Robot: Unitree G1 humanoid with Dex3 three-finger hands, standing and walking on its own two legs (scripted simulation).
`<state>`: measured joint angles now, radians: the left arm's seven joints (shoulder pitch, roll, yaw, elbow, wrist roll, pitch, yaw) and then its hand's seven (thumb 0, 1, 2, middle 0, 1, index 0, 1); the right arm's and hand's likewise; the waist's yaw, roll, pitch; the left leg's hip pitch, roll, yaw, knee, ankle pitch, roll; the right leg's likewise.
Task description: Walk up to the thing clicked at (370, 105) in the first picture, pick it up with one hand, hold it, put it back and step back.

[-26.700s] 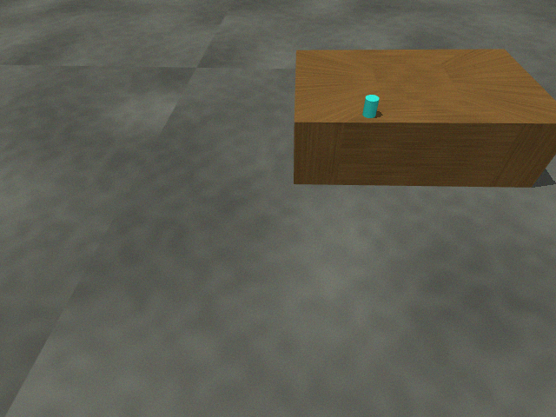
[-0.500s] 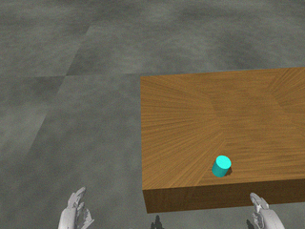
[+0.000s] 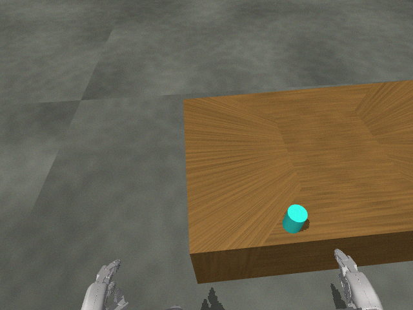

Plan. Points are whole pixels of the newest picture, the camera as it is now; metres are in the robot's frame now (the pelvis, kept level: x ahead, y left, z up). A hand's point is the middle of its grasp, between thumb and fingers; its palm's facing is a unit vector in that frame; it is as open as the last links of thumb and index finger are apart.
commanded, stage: home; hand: right
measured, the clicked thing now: (294, 219) +0.43 -0.24 -0.29
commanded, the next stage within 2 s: stand in 0.66 s
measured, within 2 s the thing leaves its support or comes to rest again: neither
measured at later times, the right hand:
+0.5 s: hand out of the picture +0.07 -0.24 -0.11, palm faces +0.00 +0.94 -0.34, open 17.5 cm
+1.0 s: hand out of the picture +0.05 -0.23 -0.10, palm faces +0.01 +0.94 -0.35, open 14.7 cm
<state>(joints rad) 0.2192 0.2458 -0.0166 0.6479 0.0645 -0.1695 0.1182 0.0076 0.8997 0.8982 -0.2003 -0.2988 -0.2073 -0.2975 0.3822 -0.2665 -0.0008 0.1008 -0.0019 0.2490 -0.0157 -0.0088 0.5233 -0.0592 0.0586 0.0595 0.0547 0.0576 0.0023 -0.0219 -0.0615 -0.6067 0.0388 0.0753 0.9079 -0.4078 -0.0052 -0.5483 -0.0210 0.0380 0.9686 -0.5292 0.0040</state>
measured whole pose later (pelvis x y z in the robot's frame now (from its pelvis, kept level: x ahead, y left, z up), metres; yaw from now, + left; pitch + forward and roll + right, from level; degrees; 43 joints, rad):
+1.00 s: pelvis -0.01 +0.02 +0.06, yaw +0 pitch -4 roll +0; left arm 0.16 0.33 0.01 1.15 0.02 0.00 0.00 0.00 0.91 0.90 -0.20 -0.30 -0.21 -0.30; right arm 0.15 -0.33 -0.01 1.13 -0.02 -0.01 -0.01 -0.01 0.19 -0.40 0.17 0.23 0.16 0.23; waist -0.01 -0.01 0.07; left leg -0.16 0.04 0.08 0.39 -0.16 0.00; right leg -0.07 -0.01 0.03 0.36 -0.23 0.02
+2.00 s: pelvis +0.00 +0.02 +0.06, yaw +1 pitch -3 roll +0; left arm 0.13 0.35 0.00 1.14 0.02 -0.01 0.00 0.00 0.91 0.90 -0.20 -0.30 -0.21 -0.30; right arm 0.11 -0.33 -0.01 1.15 -0.01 -0.01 0.00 0.00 -0.90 -0.89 0.20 0.30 0.20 0.30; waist -0.01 -0.02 0.05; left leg -0.14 0.02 0.07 0.35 -0.15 0.01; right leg -0.04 -0.03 0.02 0.31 -0.22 0.04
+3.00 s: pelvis +0.01 +0.02 +0.06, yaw +2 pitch -3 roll +0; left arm 0.13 0.35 0.00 1.12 0.01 -0.01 0.00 0.00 0.91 0.90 -0.20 -0.30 -0.21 -0.30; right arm 0.10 -0.34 -0.01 1.15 -0.01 -0.01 0.01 0.00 -0.90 -0.90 0.20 0.30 0.20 0.30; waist -0.01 -0.01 0.05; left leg -0.14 0.01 0.05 0.34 -0.15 0.01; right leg -0.03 -0.03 -0.01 0.30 -0.22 0.03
